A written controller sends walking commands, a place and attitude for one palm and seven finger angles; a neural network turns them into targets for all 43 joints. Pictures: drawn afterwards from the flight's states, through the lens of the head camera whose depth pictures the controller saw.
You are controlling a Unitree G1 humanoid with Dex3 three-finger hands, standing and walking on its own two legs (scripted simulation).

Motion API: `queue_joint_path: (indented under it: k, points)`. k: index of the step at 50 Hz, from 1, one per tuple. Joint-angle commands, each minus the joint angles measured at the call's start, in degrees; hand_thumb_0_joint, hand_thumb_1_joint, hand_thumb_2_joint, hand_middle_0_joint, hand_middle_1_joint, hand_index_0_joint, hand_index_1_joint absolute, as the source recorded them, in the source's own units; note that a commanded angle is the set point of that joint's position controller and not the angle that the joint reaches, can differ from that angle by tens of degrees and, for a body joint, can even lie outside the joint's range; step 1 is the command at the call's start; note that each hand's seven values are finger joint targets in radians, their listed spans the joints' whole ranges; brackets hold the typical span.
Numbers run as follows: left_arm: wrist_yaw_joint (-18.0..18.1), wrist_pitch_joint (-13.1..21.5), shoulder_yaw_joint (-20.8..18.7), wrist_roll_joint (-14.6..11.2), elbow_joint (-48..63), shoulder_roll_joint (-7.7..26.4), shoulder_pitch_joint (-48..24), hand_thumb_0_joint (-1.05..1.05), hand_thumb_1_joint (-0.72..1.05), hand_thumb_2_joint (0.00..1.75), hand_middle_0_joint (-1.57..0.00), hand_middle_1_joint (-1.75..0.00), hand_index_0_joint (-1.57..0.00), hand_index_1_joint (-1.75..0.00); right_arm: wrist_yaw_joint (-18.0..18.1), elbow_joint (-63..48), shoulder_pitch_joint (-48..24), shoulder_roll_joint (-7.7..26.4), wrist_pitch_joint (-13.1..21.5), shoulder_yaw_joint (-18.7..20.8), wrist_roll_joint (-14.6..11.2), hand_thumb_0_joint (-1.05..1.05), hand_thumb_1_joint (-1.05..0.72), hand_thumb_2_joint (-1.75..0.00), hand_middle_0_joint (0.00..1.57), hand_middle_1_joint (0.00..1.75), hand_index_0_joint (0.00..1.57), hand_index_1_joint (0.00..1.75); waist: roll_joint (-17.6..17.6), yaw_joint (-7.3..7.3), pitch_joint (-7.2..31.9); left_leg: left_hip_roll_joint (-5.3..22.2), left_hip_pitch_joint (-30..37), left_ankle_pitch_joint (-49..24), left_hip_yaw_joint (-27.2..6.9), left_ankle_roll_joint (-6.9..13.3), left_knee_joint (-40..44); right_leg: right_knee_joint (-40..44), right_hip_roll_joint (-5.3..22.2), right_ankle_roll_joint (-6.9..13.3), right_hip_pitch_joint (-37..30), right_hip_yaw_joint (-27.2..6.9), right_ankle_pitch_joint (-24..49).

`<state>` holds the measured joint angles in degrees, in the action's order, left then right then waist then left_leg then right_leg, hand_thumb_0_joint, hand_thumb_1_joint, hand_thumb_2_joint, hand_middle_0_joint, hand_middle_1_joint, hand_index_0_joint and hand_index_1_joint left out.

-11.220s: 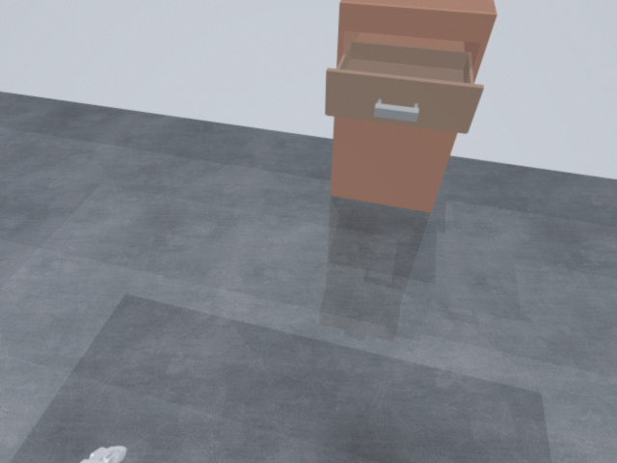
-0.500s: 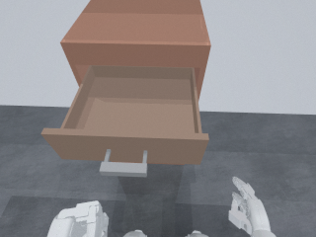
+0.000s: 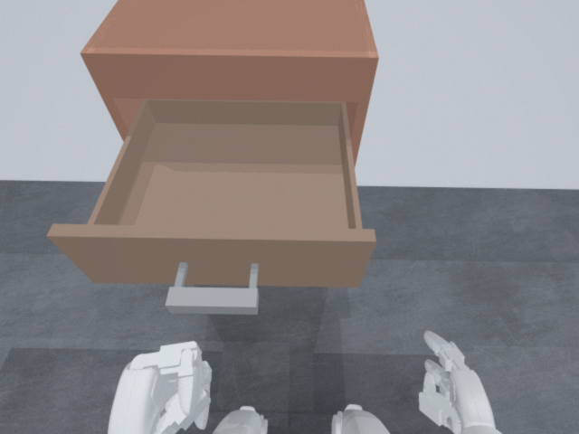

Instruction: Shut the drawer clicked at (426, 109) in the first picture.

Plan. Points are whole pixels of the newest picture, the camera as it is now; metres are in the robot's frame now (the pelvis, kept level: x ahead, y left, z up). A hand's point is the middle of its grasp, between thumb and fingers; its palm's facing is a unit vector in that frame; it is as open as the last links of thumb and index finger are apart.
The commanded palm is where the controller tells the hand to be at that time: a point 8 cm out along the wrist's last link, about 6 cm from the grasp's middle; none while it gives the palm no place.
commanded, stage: bring the fist close to the handle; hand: left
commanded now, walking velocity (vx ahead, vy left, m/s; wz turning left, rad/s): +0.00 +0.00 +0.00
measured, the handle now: (216, 285) +0.32 +0.13 +0.01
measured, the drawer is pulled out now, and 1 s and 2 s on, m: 0.30 0.30 0.23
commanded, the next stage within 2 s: push the drawer shut in 0.92 s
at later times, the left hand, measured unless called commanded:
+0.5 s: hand (224, 372) +0.20 +0.09 +0.02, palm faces +0.01 -1.00 +0.04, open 3.3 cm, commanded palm +0.18 +0.14 +0.01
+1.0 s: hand (226, 371) +0.20 +0.09 +0.02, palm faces +0.01 -1.00 +0.03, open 3.3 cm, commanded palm +0.18 +0.14 +0.01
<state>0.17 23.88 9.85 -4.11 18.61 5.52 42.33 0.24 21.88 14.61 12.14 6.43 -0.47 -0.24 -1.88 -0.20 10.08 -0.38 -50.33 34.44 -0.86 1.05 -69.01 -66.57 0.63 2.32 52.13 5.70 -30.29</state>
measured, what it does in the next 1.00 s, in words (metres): stands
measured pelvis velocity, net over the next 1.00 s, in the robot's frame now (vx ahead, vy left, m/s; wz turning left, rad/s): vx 0.00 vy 0.01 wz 0.00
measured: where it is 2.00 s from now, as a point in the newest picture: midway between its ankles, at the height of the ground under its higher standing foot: outside the picture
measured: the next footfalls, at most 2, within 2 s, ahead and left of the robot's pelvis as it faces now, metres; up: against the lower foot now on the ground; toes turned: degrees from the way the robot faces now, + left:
none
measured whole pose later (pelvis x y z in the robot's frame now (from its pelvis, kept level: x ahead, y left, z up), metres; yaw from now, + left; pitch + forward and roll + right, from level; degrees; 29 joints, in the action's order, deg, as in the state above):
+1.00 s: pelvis +0.00 +0.01 -0.03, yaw +0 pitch +22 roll -2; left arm 6.8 27.2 13.3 0.1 8.8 4.3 30.3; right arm -1.4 22.9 11.5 12.0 4.2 -1.2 1.3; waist -1.3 -0.7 11.2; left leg -1.0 -61.5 36.9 -0.4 2.0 -76.8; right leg -73.9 1.4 1.6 63.1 5.4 -32.4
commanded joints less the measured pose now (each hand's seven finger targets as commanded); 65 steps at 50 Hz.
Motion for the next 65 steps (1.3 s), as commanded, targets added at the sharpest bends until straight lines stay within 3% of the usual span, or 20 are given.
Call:
queue_joint_path:
  k: [1, 8, 13, 17, 20, 24, 26, 28, 30, 34, 41, 44, 53, 55, 59, 62, 65]
  points:
    - [0.89, 4.48, -1.25, 0.37, 9.35, 1.84, 1.37, 0.00, 0.90, 0.90, -1.40, -1.60, -1.40, -1.60, 0.49, -9.43, -5.06, 5.80, 3.34, 2.52, -0.17, 0.00, -0.90, -0.90, 0.20, 0.30, 0.20, 0.30, 3.34, -0.54, 7.75, -0.42, -1.33, -13.51, -1.16, 0.41, 8.85, 9.89, 0.17, -0.26, -11.03, -5.18, 9.76]
    - [1.80, 6.64, -0.27, 0.58, 7.97, 0.88, -1.57, 0.00, 0.90, 0.90, -1.40, -1.60, -1.40, -1.60, 0.00, -8.44, -4.51, 5.96, 3.60, 2.67, 0.20, 0.00, -0.90, -0.90, 0.20, 0.30, 0.20, 0.30, 3.12, -0.86, 11.38, -0.30, -1.39, -16.29, -1.33, 0.26, 6.92, 7.01, 0.06, -0.24, -9.64, -4.51, 13.82]
    - [2.33, 6.49, 1.28, 1.81, 5.27, -0.12, -4.42, 0.00, 0.90, 0.90, -1.40, -1.60, -1.40, -1.60, -0.21, -8.30, -4.94, 6.15, 3.01, 2.55, 0.45, 0.00, -0.90, -0.90, 0.20, 0.30, 0.20, 0.30, 3.51, -1.46, 11.34, -0.25, -2.85, -15.57, -1.63, 0.20, 5.79, 5.57, 0.02, -0.25, -7.13, -4.23, 13.03]
    - [3.29, 6.73, 1.27, 2.43, 5.03, -0.20, -6.12, 0.00, 0.90, 0.90, -1.40, -1.60, -1.40, -1.60, -0.47, -8.13, -4.78, 5.98, 2.53, 2.45, 0.71, 0.00, -0.90, -0.90, 0.20, 0.30, 0.20, 0.30, 2.31, -0.91, 13.82, -0.36, -2.77, -17.01, -1.75, -0.01, 5.15, 3.93, 0.07, 0.01, -6.74, -3.97, 14.25]
    - [4.13, 6.54, 1.94, 2.78, 3.22, -1.13, -6.09, 0.00, 0.90, 0.90, -1.40, -1.60, -1.40, -1.60, -0.74, -8.04, -4.85, 5.81, 2.13, 2.36, 0.89, 0.00, -0.90, -0.90, 0.20, 0.30, 0.20, 0.30, 3.13, -1.15, 13.89, -0.31, -3.25, -17.76, -1.84, -0.09, 4.45, 3.31, -0.05, -0.03, -5.82, -3.76, 15.13]
    - [5.04, 7.17, 2.62, 3.73, 1.84, -1.16, -11.99, 0.00, 0.90, 0.90, -1.40, -1.60, -1.40, -1.60, -0.69, -7.35, -5.33, 5.97, 1.86, 2.13, 1.15, 0.00, -0.90, -0.90, 0.20, 0.30, 0.20, 0.30, 3.56, -2.00, 13.57, -0.24, -4.88, -15.84, -2.25, -0.10, 3.23, 2.32, -0.07, 0.03, -3.11, -3.78, 12.63]
    - [5.46, 7.33, 3.16, 3.97, 1.18, -1.70, -13.09, 0.00, 0.90, 0.90, -1.40, -1.60, -1.40, -1.60, -0.88, -7.18, -5.41, 6.02, 1.86, 2.05, 1.35, 0.00, -0.90, -0.90, 0.20, 0.30, 0.20, 0.30, 1.88, -1.72, 15.02, -0.39, -4.69, -16.07, -2.37, -0.32, 2.95, 1.40, 0.08, 0.10, -2.36, -3.57, 12.46]
    - [5.70, 7.12, 1.57, 3.56, 1.98, -0.64, -10.32, 0.00, 0.90, 0.90, -1.40, -1.60, -1.40, -1.60, -0.99, -7.76, -5.15, 5.94, 1.49, 2.20, 1.17, 0.00, -0.90, -0.90, 0.20, 0.30, 0.20, 0.30, 2.40, -0.48, 17.34, -0.46, -3.79, -17.52, -2.11, -0.39, 3.47, 1.56, 0.05, 0.21, -4.54, -3.69, 13.99]
    - [5.75, 6.43, 1.32, 3.47, 3.02, -0.16, -9.55, 0.00, 0.90, 0.90, -1.40, -1.60, -1.40, -1.60, -1.08, -8.09, -4.89, 5.88, 1.00, 2.13, 0.99, 0.00, -0.90, -0.90, 0.20, 0.30, 0.20, 0.30, 1.78, -0.15, 18.42, -0.49, -3.08, -18.84, -2.02, -0.42, 4.01, 1.82, 0.09, 0.27, -6.11, -3.76, 15.58]
    - [5.67, 5.64, 2.61, 3.03, 3.11, -1.07, -10.33, 0.00, 0.90, 0.90, -1.40, -1.60, -1.40, -1.60, -0.86, -7.99, -4.87, 5.92, 0.59, 1.97, 0.78, 0.00, -0.90, -0.90, 0.20, 0.30, 0.20, 0.30, 3.70, -1.38, 16.07, -0.32, -3.90, -17.63, -2.17, -0.13, 4.10, 2.89, 0.05, 0.05, -5.88, -3.75, 14.86]
    - [5.93, 6.47, 4.59, 4.20, 2.18, -1.93, -10.09, 0.00, 0.90, 0.90, -1.40, -1.60, -1.40, -1.60, -1.06, -8.06, -5.03, 6.01, 0.75, 1.87, 0.98, 0.00, -0.90, -0.90, 0.20, 0.30, 0.20, 0.30, 3.21, -1.88, 13.61, -0.35, -4.43, -15.29, -2.51, -0.25, 4.16, 2.59, 0.08, 0.06, -3.04, -3.20, 11.59]
    - [6.82, 7.00, 3.06, 4.70, 2.52, -0.39, -9.83, 0.00, 0.90, 0.90, -1.40, -1.60, -1.40, -1.60, -1.02, -8.12, -5.18, 5.94, 0.68, 1.91, 1.23, 0.00, -0.90, -0.90, 0.20, 0.30, 0.20, 0.30, 2.61, -1.08, 14.75, -0.45, -4.49, -15.63, -2.47, -0.38, 4.08, 2.03, 0.00, 0.27, -3.29, -3.34, 11.50]
    - [6.81, 6.72, 4.14, 4.24, 2.13, -1.23, -15.21, 0.00, 0.90, 0.90, -1.40, -1.60, -1.40, -1.60, -0.81, -7.62, -5.03, 6.09, 0.51, 1.58, 1.00, 0.00, -0.90, -0.90, 0.20, 0.30, 0.20, 0.30, 1.82, -2.13, 14.46, -0.41, -3.82, -15.12, -2.44, -0.26, 4.13, 2.92, 0.12, 0.15, -3.01, -3.48, 11.19]
    - [6.96, 6.14, 2.92, 4.27, 0.28, -0.47, -17.89, 0.00, 0.90, 0.90, -1.40, -1.60, -1.40, -1.60, -0.51, -7.05, -4.95, 6.32, 0.41, 1.56, 1.12, 0.00, -0.90, -0.90, 0.20, 0.30, 0.20, 0.30, 3.10, -2.60, 13.77, -0.33, -4.79, -13.76, -2.44, -0.16, 3.86, 3.37, 0.13, 0.00, -2.80, -3.71, 9.92]
    - [6.87, 4.75, 0.60, 3.65, -2.57, 0.39, -19.44, 0.00, 0.90, 0.90, -1.40, -1.60, -1.40, -1.60, -0.27, -6.70, -4.83, 6.53, 0.11, 1.53, 1.01, 0.00, -0.90, -0.90, 0.20, 0.30, 0.20, 0.30, 3.56, -2.04, 14.94, -0.47, -4.76, -13.94, -2.19, -0.13, 4.22, 3.96, 0.12, 0.02, -4.16, -3.88, 10.22]
    - [6.97, 4.15, 1.89, 3.33, -1.82, -0.97, -22.88, 0.00, 0.90, 0.90, -1.40, -1.60, -1.40, -1.60, -0.34, -6.44, -4.69, 6.32, 0.02, 1.47, 1.04, 0.00, -0.90, -0.90, 0.20, 0.30, 0.20, 0.30, 1.67, -2.04, 16.52, -0.54, -3.07, -16.04, -2.07, -0.16, 4.64, 3.96, 0.32, 0.02, -5.12, -3.85, 12.56]
    - [7.18, 3.67, 0.26, 3.01, -4.19, 0.01, -25.32, 0.00, 0.90, 0.90, -1.40, -1.60, -1.40, -1.60, -0.17, -5.68, -4.34, 6.68, -0.29, 1.46, 1.02, 0.00, -0.90, -0.90, 0.20, 0.30, 0.20, 0.30, 3.42, -2.70, 15.88, -0.35, -3.48, -15.84, -2.05, -0.08, 4.64, 4.47, 0.25, -0.24, -5.43, -3.85, 12.95]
